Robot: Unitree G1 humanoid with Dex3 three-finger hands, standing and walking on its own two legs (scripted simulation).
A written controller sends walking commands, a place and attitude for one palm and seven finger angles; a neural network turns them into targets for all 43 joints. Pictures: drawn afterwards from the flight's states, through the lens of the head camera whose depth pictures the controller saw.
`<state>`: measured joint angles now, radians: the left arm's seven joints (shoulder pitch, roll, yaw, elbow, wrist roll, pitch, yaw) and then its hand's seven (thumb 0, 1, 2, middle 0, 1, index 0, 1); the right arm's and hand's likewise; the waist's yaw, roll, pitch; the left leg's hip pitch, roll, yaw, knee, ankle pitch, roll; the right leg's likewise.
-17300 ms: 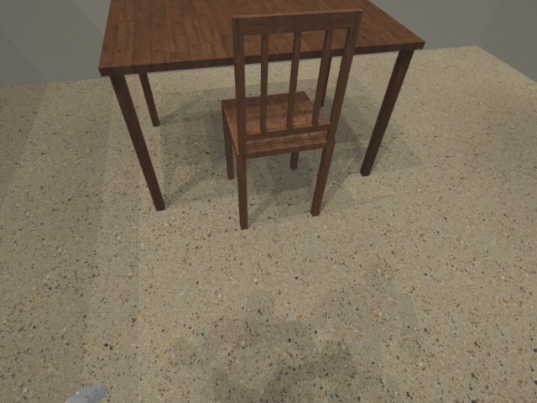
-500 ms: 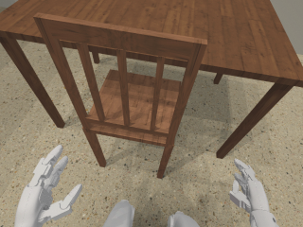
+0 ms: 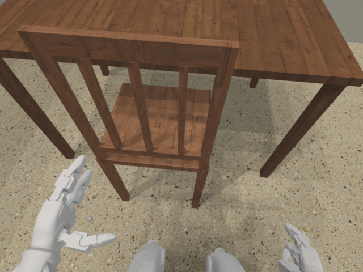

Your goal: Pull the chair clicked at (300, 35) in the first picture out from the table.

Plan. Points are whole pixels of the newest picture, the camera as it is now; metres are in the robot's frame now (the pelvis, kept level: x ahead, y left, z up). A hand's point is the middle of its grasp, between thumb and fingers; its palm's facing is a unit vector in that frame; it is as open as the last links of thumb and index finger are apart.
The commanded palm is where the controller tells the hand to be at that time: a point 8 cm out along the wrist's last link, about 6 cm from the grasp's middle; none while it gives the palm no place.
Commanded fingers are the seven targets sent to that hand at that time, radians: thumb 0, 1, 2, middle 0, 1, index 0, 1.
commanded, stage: raise the hand toward the chair's back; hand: left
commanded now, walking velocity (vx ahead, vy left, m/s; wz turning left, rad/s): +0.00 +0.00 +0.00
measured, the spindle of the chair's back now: (143, 115) +0.47 +0.12 +0.04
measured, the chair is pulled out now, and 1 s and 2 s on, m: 0.00 0.00 0.00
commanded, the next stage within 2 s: aim the fingers beside a spindle in 1.06 s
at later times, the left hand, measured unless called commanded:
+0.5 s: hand (68, 198) +0.24 +0.22 +0.07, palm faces -0.01 -1.00 -0.07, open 16.9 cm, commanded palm +0.23 +0.28 +0.06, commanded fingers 0.00 -0.50 0.30 -0.06 -0.08 -0.06 -0.08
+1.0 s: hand (78, 193) +0.26 +0.22 +0.05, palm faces -0.06 -1.00 -0.05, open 16.9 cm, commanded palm +0.24 +0.27 +0.06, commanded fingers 0.00 -0.50 0.30 -0.06 -0.08 -0.06 -0.08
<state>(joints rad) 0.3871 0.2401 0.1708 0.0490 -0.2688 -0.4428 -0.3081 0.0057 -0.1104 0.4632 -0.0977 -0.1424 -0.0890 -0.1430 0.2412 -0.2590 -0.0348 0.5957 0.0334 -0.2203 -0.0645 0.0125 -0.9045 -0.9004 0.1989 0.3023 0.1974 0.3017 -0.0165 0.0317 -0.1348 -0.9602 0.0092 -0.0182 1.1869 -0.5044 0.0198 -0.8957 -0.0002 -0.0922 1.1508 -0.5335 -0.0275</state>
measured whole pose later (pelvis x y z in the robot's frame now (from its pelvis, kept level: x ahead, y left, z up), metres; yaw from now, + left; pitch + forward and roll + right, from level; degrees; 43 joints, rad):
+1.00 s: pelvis +0.02 +0.01 +0.02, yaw +0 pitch +15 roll -3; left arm 0.28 0.29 0.22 0.10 -0.28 -0.34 -0.33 -0.01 -0.50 0.30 -0.06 -0.08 -0.05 -0.08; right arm 0.23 -0.25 0.01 0.54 0.03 -0.19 -0.04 0.01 -0.90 -0.90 0.20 0.30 0.20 0.30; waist -0.03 0.03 -0.13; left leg -0.88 0.00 -0.01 1.11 -0.50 0.04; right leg -0.80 0.00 -0.08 1.05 -0.51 0.00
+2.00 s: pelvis +0.01 +0.01 +0.00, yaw -1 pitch +19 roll -2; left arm 0.13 0.21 0.09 0.17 -0.21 -0.40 -0.19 -0.01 -0.50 0.30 -0.06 -0.08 -0.06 -0.08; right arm 0.22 -0.25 0.01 0.53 0.01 -0.14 -0.02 0.01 -0.90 -0.90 0.20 0.30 0.20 0.30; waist -0.04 0.03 -0.14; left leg -1.00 0.01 0.00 1.20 -0.53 0.03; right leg -0.94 0.00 -0.08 1.16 -0.55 -0.02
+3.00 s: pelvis +0.01 +0.00 -0.02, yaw -1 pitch +21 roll -2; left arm 0.03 0.15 -0.03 0.24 -0.14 -0.45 -0.07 -0.01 -0.50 0.30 -0.06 -0.08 -0.05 -0.08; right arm 0.20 -0.24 0.00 0.53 0.00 -0.04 0.00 0.01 -0.91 -0.90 0.20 0.30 0.20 0.30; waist -0.04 0.03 -0.16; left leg -1.09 0.01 -0.01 1.27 -0.55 0.02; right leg -1.03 0.00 -0.08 1.24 -0.58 -0.03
